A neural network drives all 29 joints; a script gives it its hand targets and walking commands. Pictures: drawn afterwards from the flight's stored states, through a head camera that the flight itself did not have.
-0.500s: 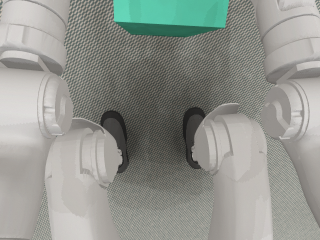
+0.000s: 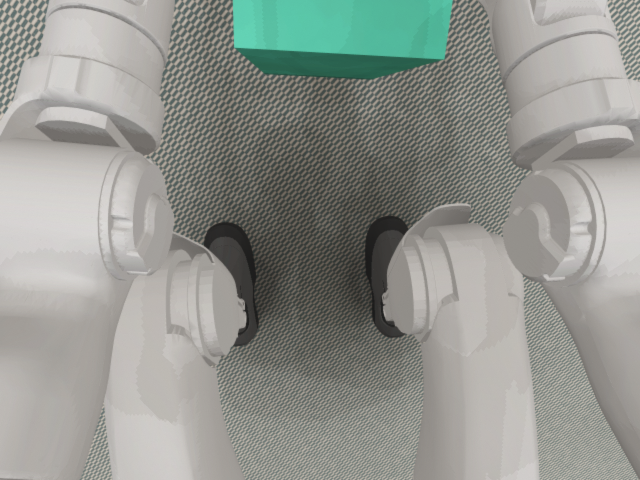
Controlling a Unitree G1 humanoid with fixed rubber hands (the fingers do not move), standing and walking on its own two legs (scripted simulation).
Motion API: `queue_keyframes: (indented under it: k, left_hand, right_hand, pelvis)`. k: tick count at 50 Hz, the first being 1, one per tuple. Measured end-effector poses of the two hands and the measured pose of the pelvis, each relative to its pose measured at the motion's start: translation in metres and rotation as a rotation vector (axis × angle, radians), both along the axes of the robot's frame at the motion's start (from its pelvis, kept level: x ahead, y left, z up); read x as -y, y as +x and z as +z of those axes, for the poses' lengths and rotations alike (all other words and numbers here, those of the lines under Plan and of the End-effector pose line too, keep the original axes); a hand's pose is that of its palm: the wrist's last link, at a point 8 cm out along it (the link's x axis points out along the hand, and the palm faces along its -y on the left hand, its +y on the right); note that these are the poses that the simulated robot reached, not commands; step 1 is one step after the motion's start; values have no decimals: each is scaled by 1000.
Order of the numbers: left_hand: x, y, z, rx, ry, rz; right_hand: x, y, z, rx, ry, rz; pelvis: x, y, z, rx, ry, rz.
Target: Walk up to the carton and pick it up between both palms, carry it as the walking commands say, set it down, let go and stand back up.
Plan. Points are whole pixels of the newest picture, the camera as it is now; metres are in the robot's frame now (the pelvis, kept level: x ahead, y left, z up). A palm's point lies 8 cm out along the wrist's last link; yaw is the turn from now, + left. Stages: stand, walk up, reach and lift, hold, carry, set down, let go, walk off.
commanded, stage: reach and lift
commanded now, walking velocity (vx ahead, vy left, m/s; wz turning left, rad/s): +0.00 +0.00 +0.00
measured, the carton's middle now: out of the picture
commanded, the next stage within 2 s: none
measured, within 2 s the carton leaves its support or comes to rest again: leaves its support in 1.08 s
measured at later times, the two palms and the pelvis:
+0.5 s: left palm out of the picture +0.59 +0.09 -0.17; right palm out of the picture +0.57 -0.16 -0.17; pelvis +0.00 +0.01 -0.02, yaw -1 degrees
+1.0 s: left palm out of the picture +0.59 +0.09 -0.17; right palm out of the picture +0.57 -0.16 -0.17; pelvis +0.01 +0.01 -0.02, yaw -1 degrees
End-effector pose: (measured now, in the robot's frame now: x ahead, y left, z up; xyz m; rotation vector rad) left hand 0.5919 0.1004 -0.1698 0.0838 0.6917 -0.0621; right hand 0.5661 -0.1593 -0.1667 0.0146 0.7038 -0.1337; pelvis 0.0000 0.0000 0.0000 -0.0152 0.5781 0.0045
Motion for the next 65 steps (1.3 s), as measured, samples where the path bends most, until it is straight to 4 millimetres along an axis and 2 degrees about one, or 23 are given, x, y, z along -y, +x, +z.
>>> queue_keyframes:
  k: [4,12,29,50,56,65]
  left_hand:
    - [13,-1,-2,-3,-11,-20]
    - [13,-1,-2,-5,0,-15]
    - [12,-2,-6,-1,-56,5]
    - [14,-3,-1,-14,-4,26]
    - [10,-7,11,-37,36,58]
    - [9,-5,54,-28,35,62]
  right_hand:
    - [0,0,0,4,-4,-8]
    - [-1,-1,-1,9,1,-20]
    - [1,1,-2,8,14,22]
    - [-3,1,1,-8,1,-7]
    - [-15,-3,14,-21,-15,-66]
    - [-17,-5,52,-11,-24,-73]
  pelvis:
    - [-1,1,1,-3,-2,-2]
    - [-3,4,-1,0,4,-10]
    - [-9,5,-25,1,8,-25]
    - [-7,12,-17,-55,10,-30]
    - [-7,15,-8,-73,18,-35]
    - [-11,14,13,-123,13,-29]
